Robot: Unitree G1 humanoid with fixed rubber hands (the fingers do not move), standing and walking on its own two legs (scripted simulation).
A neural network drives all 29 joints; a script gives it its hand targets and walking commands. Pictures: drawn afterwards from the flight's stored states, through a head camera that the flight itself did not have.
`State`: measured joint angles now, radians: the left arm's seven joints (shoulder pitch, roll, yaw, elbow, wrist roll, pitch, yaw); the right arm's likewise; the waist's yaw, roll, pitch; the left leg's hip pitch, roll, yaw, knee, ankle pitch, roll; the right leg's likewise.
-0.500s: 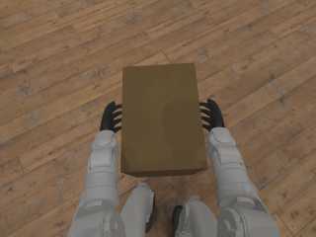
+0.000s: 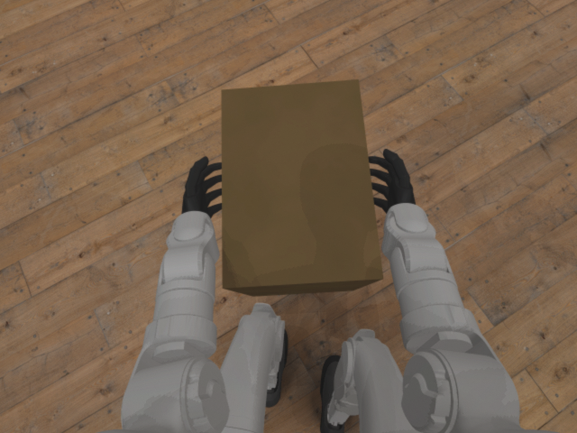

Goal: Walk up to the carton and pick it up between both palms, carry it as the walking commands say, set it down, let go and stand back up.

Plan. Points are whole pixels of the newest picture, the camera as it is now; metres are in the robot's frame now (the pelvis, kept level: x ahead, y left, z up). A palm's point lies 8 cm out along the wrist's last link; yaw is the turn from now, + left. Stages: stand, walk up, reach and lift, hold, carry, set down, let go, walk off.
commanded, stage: set down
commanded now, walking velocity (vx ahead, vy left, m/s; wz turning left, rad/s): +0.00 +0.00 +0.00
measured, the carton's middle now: (297, 205) +0.44 +0.08 -0.14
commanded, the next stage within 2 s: none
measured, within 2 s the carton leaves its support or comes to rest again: neither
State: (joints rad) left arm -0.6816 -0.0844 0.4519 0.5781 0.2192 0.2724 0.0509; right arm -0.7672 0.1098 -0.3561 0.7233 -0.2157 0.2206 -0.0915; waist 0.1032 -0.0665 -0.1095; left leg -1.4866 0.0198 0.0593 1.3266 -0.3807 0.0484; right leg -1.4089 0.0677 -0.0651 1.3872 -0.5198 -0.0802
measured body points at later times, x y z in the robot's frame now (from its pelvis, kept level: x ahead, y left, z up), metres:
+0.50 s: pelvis -0.01 +0.00 -0.07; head +0.23 +0.03 +0.31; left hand +0.42 +0.22 -0.15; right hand +0.47 -0.06 -0.15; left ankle +0.11 +0.10 -0.58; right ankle +0.05 -0.08 -0.58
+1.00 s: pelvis -0.02 +0.00 -0.13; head +0.27 +0.03 +0.21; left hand +0.45 +0.23 -0.24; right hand +0.50 -0.06 -0.23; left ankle +0.11 +0.10 -0.58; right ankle +0.05 -0.08 -0.58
